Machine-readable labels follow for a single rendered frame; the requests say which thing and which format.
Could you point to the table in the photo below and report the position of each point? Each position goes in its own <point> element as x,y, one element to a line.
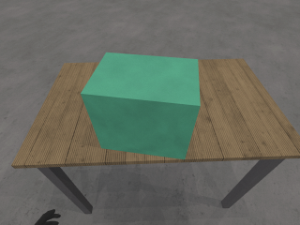
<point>237,120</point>

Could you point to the left robot hand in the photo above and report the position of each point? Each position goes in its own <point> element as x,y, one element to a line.
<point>47,216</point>

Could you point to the carton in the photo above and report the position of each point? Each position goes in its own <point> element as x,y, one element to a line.
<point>144,104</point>

